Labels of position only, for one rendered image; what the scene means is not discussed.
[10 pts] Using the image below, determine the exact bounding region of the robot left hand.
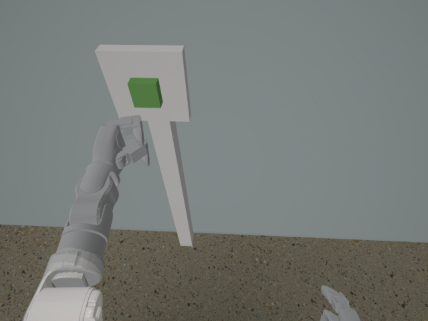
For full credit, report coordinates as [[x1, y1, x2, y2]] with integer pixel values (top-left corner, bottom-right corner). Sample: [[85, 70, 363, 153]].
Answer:
[[92, 115, 150, 174]]

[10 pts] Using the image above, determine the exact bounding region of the button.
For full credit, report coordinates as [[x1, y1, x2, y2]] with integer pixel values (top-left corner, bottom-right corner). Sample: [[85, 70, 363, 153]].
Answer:
[[128, 78, 163, 108]]

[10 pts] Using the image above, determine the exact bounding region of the left robot upper arm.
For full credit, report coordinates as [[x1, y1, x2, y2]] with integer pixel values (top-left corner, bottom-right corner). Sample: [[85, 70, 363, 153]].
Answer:
[[26, 287, 103, 321]]

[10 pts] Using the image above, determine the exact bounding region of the panel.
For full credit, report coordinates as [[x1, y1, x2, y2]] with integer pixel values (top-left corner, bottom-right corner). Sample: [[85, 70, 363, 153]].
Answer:
[[95, 45, 194, 246]]

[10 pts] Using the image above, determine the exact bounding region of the robot left forearm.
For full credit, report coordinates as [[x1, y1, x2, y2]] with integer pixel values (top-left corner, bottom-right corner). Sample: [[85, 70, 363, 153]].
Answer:
[[22, 163, 120, 321]]

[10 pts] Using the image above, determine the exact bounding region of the robot right hand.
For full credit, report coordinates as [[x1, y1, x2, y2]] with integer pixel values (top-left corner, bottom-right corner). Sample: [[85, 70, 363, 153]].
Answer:
[[320, 286, 362, 321]]

